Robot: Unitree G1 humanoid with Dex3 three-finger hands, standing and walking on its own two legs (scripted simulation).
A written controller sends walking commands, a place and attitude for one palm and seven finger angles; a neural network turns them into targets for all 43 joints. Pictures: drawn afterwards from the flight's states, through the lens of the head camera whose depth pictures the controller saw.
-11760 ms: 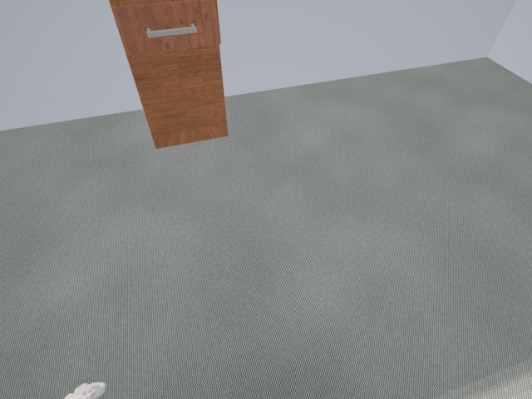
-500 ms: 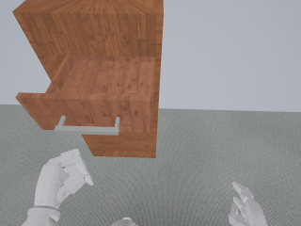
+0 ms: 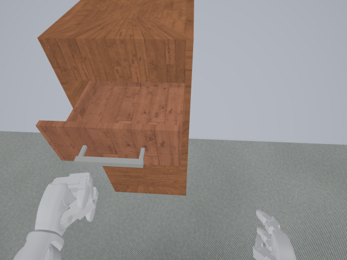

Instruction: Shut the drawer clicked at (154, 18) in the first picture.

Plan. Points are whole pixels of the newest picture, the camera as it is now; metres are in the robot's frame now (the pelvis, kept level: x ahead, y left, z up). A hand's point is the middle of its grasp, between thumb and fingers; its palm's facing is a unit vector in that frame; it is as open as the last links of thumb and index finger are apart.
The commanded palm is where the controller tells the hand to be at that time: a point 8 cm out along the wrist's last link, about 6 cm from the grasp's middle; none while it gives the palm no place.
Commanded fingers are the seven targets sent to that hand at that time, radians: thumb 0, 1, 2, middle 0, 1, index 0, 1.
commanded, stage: raise the hand and make a fist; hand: left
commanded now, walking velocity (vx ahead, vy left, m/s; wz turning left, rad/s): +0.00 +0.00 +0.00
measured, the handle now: (111, 156) +0.39 +0.21 -0.01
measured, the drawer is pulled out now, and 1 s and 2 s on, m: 0.20 0.20 0.20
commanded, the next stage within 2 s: bring the fist close to the handle in 0.28 s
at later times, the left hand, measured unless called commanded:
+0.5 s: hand (95, 205) +0.21 +0.17 +0.08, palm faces +0.02 -1.00 -0.08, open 3.2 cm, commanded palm +0.19 +0.23 +0.08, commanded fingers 0.00 0.90 0.90 -1.40 -1.60 -1.40 -1.60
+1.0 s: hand (107, 192) +0.26 +0.17 +0.03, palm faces +0.00 -1.00 -0.05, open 3.3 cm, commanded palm +0.24 +0.23 +0.03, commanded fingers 0.00 0.90 0.90 -1.40 -1.60 -1.40 -1.60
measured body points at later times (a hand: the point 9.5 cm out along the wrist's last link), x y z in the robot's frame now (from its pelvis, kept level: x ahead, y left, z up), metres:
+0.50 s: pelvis -0.01 -0.01 +0.00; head +0.00 -0.03 +0.45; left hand +0.20 +0.22 +0.09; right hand +0.16 -0.24 -0.08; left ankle +0.02 +0.10 -0.71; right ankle -0.02 -0.10 -0.71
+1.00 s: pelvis -0.02 +0.00 -0.02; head +0.04 -0.01 +0.43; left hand +0.25 +0.23 +0.04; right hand +0.14 -0.25 -0.11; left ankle +0.02 +0.10 -0.71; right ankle -0.02 -0.10 -0.71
